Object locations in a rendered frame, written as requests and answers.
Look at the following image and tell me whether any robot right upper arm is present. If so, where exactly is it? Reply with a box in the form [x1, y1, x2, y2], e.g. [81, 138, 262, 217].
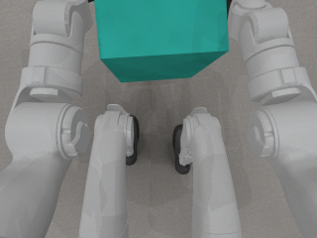
[247, 99, 317, 238]

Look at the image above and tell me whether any robot right foot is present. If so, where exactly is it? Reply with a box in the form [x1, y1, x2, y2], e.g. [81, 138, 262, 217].
[172, 124, 190, 175]

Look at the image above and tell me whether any carton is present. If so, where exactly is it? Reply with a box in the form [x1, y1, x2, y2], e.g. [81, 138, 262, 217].
[94, 0, 229, 83]

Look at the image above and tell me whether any robot left forearm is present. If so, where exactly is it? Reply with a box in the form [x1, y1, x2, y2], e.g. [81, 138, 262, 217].
[5, 0, 93, 146]

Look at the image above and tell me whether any right robot shin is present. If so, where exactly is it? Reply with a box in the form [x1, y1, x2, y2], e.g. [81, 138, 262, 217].
[178, 107, 222, 165]

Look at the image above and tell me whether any robot right forearm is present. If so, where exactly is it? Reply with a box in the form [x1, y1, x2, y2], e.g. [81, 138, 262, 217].
[228, 0, 317, 106]

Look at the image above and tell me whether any robot left upper arm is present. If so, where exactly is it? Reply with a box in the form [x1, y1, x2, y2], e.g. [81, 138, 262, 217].
[0, 102, 90, 238]

